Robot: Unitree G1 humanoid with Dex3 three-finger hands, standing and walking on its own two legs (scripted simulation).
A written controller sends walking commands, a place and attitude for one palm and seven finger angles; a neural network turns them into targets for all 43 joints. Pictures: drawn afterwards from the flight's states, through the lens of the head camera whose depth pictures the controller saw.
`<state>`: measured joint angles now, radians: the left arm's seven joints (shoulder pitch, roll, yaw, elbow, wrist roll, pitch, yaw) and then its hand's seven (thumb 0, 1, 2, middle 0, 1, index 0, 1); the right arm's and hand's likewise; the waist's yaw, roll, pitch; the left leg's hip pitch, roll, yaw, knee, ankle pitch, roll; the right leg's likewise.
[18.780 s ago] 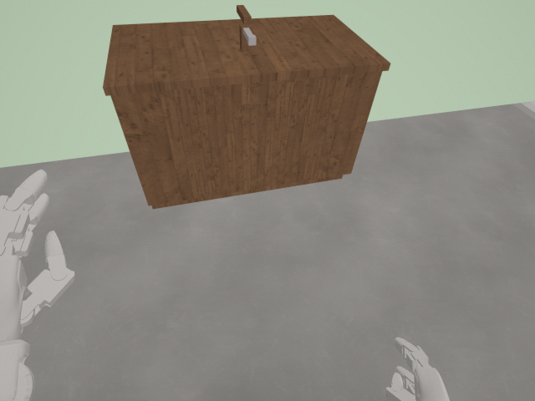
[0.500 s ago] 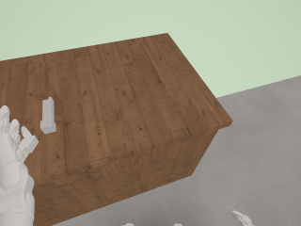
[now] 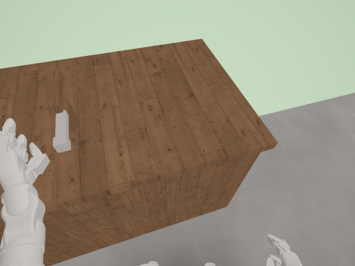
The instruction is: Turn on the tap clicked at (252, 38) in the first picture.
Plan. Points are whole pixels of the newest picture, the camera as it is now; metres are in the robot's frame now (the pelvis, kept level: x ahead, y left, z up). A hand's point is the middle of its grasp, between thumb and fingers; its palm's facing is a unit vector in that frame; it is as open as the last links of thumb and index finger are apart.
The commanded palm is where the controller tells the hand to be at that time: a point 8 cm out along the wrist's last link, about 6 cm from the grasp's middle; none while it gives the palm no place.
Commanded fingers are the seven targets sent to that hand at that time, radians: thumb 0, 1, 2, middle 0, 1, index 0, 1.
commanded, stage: push the lever round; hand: left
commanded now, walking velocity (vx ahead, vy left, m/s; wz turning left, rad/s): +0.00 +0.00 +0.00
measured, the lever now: (62, 143) +0.36 +0.29 +0.06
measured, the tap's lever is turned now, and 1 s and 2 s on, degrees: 0 10 35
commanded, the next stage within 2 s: none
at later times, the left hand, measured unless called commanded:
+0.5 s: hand (57, 155) +0.33 +0.29 +0.06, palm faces +0.56 -0.83 -0.10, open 7.8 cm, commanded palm +0.28 +0.32 +0.05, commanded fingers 0.00 0.90 0.90 -0.15 -0.15 -0.15 -0.15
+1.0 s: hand (68, 153) +0.34 +0.27 +0.06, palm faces +0.58 -0.81 -0.08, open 7.8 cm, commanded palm +0.29 +0.29 +0.05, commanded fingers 0.00 0.90 0.90 -0.15 -0.15 -0.15 -0.15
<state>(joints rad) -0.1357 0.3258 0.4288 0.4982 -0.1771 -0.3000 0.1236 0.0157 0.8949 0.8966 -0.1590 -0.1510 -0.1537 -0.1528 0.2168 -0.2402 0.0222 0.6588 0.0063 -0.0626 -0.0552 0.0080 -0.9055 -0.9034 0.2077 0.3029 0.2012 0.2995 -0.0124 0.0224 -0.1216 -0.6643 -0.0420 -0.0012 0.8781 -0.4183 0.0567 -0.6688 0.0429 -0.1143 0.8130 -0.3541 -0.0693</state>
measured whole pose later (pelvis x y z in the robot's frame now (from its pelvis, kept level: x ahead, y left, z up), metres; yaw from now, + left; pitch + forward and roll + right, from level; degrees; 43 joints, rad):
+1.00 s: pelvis +0.01 -0.01 +0.00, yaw +0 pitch +12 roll -1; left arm -0.15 0.24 0.36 0.49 -0.14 -0.32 0.25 0.02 0.90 0.90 -0.16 -0.15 -0.15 -0.15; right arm 0.23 -0.24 0.01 0.68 0.00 -0.04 -0.04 0.01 -0.91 -0.90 0.21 0.30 0.20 0.30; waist -0.02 0.03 -0.13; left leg -0.67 -0.03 -0.01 0.88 -0.43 0.04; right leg -0.67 0.05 -0.12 0.83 -0.37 -0.09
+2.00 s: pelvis +0.00 -0.03 +0.00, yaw +1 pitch +12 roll -1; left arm -0.32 0.10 0.27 0.59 0.02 -0.27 0.68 0.01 0.91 0.90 -0.16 -0.15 -0.15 -0.15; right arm 0.20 -0.22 -0.02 0.71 -0.05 0.01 -0.01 0.01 -0.91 -0.90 0.21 0.30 0.20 0.30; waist -0.04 0.03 -0.14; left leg -0.67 -0.04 -0.03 0.88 -0.42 0.02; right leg -0.68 0.05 -0.14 0.83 -0.37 -0.10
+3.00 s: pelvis +0.01 -0.04 -0.01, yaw +2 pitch +16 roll +0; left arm -0.64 0.05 0.39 0.88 0.13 -0.23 0.91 0.01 0.94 0.92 -0.16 -0.15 -0.13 -0.14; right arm 0.23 -0.20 -0.04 0.77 -0.11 0.00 0.06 0.01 -0.91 -0.90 0.21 0.30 0.20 0.30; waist -0.08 0.03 -0.18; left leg -0.76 -0.04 -0.04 0.90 -0.42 0.00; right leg -0.77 0.05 -0.15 0.86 -0.39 -0.12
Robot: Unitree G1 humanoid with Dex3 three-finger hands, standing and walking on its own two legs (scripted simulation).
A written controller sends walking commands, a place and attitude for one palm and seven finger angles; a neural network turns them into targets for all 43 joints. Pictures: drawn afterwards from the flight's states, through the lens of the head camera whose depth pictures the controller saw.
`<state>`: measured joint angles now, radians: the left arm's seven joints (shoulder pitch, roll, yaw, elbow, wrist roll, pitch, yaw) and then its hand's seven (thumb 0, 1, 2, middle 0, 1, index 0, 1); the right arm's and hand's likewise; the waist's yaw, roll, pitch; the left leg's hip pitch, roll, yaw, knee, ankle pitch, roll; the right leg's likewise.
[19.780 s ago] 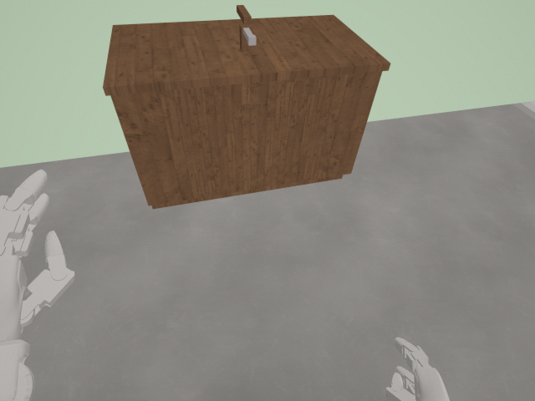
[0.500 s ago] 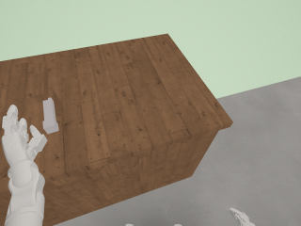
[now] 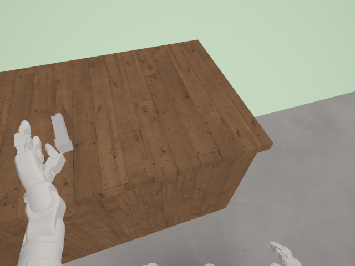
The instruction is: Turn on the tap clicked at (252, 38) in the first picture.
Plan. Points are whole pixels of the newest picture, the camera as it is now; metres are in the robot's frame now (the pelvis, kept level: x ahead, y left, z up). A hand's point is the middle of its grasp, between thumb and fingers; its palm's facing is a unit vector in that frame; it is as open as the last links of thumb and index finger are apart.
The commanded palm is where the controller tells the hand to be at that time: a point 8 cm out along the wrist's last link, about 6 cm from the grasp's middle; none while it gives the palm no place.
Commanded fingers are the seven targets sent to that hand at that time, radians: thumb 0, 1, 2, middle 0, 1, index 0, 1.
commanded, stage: push the lever round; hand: left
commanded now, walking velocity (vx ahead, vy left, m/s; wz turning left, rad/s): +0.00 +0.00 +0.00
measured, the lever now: (64, 144) +0.37 +0.28 +0.06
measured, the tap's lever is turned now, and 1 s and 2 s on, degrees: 10 35 64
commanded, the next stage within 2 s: none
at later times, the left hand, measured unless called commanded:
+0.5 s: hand (81, 149) +0.36 +0.24 +0.05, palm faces +0.66 -0.75 -0.08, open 7.8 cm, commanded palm +0.30 +0.27 +0.06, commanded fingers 0.00 0.90 0.90 -0.15 -0.15 -0.15 -0.15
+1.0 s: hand (89, 145) +0.37 +0.23 +0.06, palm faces +0.75 -0.66 -0.08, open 7.8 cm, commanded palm +0.32 +0.24 +0.06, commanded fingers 0.00 0.90 0.90 -0.15 -0.15 -0.15 -0.15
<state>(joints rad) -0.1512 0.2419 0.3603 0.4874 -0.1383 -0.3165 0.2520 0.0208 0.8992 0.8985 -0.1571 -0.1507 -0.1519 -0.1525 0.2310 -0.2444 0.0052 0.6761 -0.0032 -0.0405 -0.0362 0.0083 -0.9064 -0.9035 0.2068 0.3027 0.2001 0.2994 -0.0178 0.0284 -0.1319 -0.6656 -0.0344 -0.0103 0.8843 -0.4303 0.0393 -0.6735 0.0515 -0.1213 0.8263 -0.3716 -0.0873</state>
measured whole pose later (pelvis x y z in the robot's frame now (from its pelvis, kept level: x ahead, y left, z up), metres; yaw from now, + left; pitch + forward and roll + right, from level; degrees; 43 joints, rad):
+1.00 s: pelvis +0.00 -0.01 +0.00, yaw +1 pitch +12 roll -1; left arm -0.32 0.10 0.27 0.59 0.02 -0.27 0.68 0.01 0.91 0.90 -0.16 -0.15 -0.15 -0.15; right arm 0.20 -0.22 -0.02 0.71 -0.05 0.01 -0.01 0.01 -0.91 -0.90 0.21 0.30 0.20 0.30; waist -0.04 0.03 -0.14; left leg -0.67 -0.04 -0.03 0.88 -0.42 0.02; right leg -0.68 0.05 -0.14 0.83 -0.37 -0.10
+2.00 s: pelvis +0.00 -0.02 -0.01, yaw +2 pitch +16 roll +0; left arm -0.64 0.05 0.39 0.88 0.13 -0.23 0.91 0.01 0.94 0.92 -0.16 -0.15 -0.13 -0.14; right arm 0.23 -0.20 -0.04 0.77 -0.11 0.00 0.06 0.01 -0.91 -0.90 0.21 0.30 0.20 0.30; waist -0.08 0.03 -0.18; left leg -0.76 -0.04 -0.04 0.90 -0.42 0.00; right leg -0.77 0.05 -0.15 0.86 -0.39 -0.12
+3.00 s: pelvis +0.02 -0.02 +0.00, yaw +1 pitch +16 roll +0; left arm -0.65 0.10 0.44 0.89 0.13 -0.21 0.89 0.02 0.90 0.90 -0.16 -0.15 -0.15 -0.15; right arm 0.29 -0.21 -0.04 0.76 -0.10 0.00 0.07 0.01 -0.91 -0.90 0.21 0.30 0.20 0.30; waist -0.10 0.03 -0.19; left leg -0.69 -0.03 -0.03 0.84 -0.42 0.01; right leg -0.71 0.06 -0.14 0.80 -0.38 -0.12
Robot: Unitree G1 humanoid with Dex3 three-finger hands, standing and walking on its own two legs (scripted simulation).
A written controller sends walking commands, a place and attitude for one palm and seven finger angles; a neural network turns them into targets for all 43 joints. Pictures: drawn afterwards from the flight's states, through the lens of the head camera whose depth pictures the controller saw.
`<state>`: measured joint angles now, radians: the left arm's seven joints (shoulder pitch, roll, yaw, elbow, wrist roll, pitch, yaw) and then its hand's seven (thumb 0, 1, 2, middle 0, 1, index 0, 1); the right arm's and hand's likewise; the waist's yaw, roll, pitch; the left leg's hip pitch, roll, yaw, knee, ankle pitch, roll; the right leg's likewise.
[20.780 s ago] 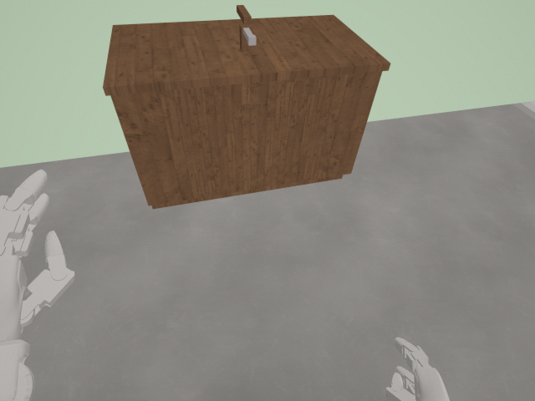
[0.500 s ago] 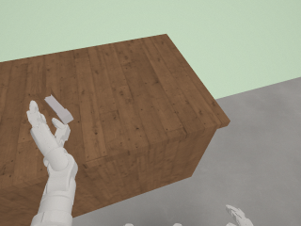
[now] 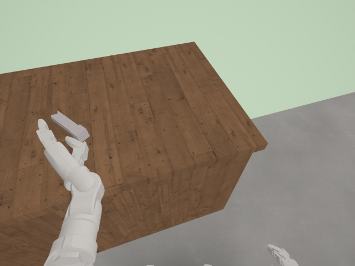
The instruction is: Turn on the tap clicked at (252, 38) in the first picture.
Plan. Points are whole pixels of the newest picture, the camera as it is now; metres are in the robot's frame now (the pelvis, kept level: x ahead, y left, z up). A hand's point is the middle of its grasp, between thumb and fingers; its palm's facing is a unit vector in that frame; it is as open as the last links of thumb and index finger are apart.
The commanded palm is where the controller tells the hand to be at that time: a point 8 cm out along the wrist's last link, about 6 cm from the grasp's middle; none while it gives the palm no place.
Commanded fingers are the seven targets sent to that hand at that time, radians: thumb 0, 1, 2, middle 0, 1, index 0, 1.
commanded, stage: push the lever round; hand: left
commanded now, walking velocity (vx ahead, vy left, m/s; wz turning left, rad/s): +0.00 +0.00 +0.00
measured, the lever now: (80, 133) +0.41 +0.25 +0.06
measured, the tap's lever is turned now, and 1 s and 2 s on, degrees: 35 64 80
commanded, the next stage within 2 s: lift the hand up off the lever in 1.40 s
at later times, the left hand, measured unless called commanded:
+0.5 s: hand (92, 138) +0.40 +0.22 +0.05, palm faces +0.80 -0.59 -0.08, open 7.8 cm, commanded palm +0.35 +0.23 +0.06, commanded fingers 0.00 0.90 0.90 -0.15 -0.15 -0.15 -0.15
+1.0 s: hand (105, 127) +0.43 +0.19 +0.05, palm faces +0.83 -0.55 -0.12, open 7.7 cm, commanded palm +0.38 +0.21 +0.06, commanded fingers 0.00 0.90 0.90 -0.15 -0.15 -0.15 -0.15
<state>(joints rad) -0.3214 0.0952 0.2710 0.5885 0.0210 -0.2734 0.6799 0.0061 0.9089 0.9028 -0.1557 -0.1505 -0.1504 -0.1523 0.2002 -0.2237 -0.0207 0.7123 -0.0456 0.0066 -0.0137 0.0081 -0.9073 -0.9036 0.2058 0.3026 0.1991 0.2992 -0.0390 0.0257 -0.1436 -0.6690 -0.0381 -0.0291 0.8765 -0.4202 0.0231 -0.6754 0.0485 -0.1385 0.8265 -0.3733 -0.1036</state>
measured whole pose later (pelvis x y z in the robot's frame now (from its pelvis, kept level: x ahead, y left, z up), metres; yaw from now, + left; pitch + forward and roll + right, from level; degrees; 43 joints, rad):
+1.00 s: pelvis +0.00 -0.01 -0.01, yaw +1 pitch +16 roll +0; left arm -0.64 0.05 0.39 0.88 0.13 -0.23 0.91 0.01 0.94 0.92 -0.16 -0.15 -0.13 -0.14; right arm 0.23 -0.20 -0.04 0.77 -0.11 0.00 0.06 0.01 -0.91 -0.90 0.21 0.30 0.20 0.30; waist -0.08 0.03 -0.18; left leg -0.76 -0.04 -0.04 0.90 -0.42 0.00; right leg -0.77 0.05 -0.15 0.86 -0.39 -0.12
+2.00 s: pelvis +0.02 -0.01 +0.00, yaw +0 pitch +16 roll +0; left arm -0.65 0.10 0.44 0.89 0.13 -0.21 0.89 0.02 0.90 0.90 -0.16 -0.15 -0.15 -0.15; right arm 0.29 -0.21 -0.04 0.76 -0.10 0.00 0.07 0.01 -0.91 -0.90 0.21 0.30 0.20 0.30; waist -0.10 0.03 -0.19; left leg -0.69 -0.03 -0.03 0.84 -0.42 0.01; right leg -0.71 0.06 -0.14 0.80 -0.38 -0.12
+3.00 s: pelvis +0.01 -0.01 +0.02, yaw +0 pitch +10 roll +0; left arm -0.58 0.04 0.35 0.72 0.08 -0.03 0.88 0.02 0.90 0.90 -0.16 -0.15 -0.15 -0.15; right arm 0.23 -0.21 -0.03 0.76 -0.07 0.00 0.04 0.01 -0.91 -0.90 0.21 0.30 0.20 0.30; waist -0.05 0.03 -0.15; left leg -0.52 -0.04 -0.04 0.71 -0.36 0.01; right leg -0.53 0.06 -0.14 0.67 -0.32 -0.11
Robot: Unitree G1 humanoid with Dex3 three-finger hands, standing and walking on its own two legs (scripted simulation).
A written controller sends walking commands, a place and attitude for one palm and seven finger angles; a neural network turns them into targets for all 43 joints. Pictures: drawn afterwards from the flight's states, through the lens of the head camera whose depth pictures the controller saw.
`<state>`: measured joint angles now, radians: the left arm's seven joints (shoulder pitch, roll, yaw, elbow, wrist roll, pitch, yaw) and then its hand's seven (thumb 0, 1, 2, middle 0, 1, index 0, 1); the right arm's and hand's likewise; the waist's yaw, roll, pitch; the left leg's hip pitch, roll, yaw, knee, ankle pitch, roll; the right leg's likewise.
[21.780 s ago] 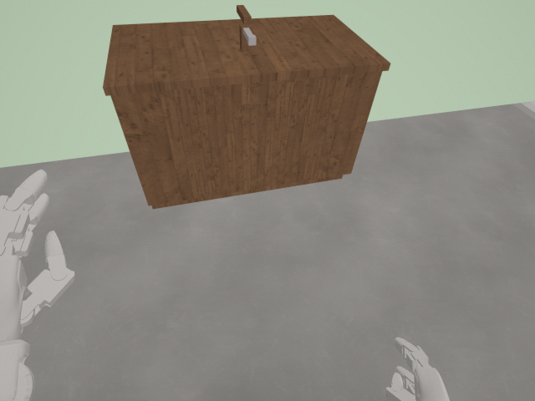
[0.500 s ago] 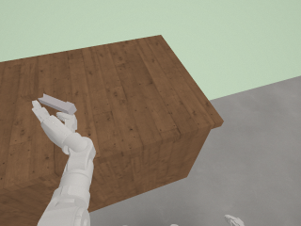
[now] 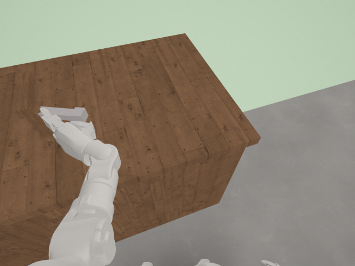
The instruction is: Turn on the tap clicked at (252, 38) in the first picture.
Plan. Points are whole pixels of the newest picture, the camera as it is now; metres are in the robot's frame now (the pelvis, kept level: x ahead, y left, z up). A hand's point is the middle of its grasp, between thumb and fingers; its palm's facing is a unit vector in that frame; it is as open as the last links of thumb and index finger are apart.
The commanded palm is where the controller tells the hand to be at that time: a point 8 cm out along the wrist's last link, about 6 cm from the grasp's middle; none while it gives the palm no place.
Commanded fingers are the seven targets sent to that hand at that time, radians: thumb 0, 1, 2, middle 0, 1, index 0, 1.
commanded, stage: push the lever round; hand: left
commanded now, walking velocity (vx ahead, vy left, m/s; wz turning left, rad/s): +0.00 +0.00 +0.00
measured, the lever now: (80, 115) +0.46 +0.23 +0.07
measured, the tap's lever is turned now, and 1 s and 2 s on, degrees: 64 80 80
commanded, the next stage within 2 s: lift the hand up off the lever in 0.40 s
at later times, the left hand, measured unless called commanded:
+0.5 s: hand (91, 118) +0.46 +0.21 +0.06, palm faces +0.84 -0.53 -0.13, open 7.9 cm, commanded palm +0.40 +0.23 +0.06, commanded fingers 0.00 0.90 0.90 -0.15 -0.15 -0.15 -0.15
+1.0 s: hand (88, 114) +0.46 +0.21 +0.08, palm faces +0.82 -0.56 -0.11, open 7.8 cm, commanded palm +0.40 +0.22 +0.08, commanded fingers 0.00 0.90 0.90 -0.15 -0.15 -0.15 -0.15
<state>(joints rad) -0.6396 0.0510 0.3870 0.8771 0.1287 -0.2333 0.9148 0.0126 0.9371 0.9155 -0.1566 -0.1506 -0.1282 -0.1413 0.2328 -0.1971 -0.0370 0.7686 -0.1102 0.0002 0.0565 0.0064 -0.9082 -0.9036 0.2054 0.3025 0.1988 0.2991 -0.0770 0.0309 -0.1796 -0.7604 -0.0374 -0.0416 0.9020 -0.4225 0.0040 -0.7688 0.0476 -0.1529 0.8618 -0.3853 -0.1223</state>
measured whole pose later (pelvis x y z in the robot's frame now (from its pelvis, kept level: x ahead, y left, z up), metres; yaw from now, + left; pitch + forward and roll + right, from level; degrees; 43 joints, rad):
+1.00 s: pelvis +0.02 +0.00 +0.01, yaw -1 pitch +16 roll +0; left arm -0.65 0.10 0.44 0.89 0.13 -0.21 0.89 0.02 0.90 0.90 -0.16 -0.15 -0.15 -0.15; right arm 0.29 -0.21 -0.04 0.76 -0.10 0.00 0.07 0.01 -0.91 -0.90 0.21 0.30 0.20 0.30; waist -0.10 0.03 -0.19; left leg -0.69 -0.03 -0.03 0.84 -0.42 0.01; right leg -0.71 0.06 -0.14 0.80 -0.38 -0.12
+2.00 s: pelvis +0.01 +0.00 +0.03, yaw +0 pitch +10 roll +0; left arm -0.58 0.04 0.35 0.72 0.08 -0.03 0.88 0.02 0.90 0.90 -0.16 -0.15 -0.15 -0.15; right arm 0.23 -0.21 -0.03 0.76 -0.07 0.00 0.04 0.01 -0.91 -0.90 0.21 0.30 0.20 0.30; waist -0.05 0.03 -0.15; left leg -0.52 -0.04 -0.04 0.71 -0.36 0.01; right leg -0.53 0.06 -0.14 0.67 -0.32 -0.11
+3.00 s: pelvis +0.01 -0.01 +0.04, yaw +0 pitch +6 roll +1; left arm -0.52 0.01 0.29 0.53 0.06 0.10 0.86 0.02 0.90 0.90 -0.16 -0.15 -0.15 -0.15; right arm 0.16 -0.21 -0.03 0.76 -0.05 0.00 0.01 0.01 -0.91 -0.90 0.20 0.30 0.20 0.30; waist -0.01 0.03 -0.12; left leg -0.41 -0.03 -0.04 0.61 -0.32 0.00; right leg -0.42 0.06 -0.13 0.59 -0.29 -0.12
